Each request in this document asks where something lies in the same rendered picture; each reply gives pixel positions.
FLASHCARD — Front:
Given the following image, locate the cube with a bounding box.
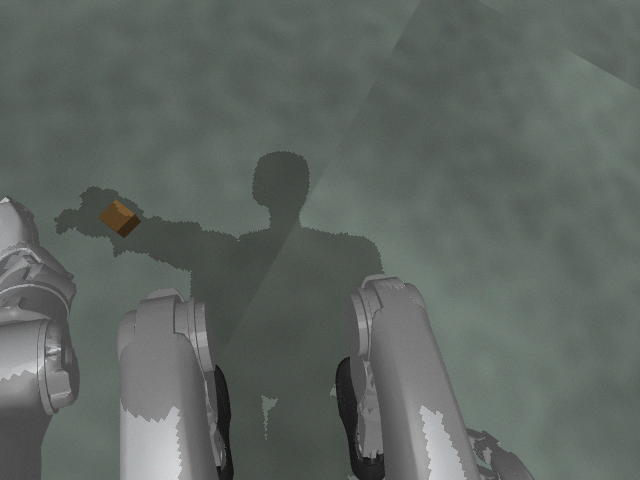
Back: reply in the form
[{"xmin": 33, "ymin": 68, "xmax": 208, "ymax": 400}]
[{"xmin": 98, "ymin": 200, "xmax": 141, "ymax": 238}]

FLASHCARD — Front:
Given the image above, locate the right robot foot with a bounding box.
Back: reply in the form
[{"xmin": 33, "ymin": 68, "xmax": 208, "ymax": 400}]
[{"xmin": 336, "ymin": 357, "xmax": 385, "ymax": 480}]

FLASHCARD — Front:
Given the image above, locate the left robot hand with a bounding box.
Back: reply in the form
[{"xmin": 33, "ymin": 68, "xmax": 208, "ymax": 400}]
[{"xmin": 0, "ymin": 196, "xmax": 74, "ymax": 281}]

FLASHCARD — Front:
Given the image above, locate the left robot foot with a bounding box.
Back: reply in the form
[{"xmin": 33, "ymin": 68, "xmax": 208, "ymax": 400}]
[{"xmin": 213, "ymin": 365, "xmax": 234, "ymax": 480}]

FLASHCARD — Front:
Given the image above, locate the right robot hand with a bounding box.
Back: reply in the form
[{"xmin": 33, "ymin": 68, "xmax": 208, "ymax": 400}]
[{"xmin": 466, "ymin": 428, "xmax": 535, "ymax": 480}]

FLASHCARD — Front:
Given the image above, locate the left robot arm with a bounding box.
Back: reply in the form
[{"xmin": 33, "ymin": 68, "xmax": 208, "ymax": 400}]
[{"xmin": 0, "ymin": 243, "xmax": 80, "ymax": 480}]

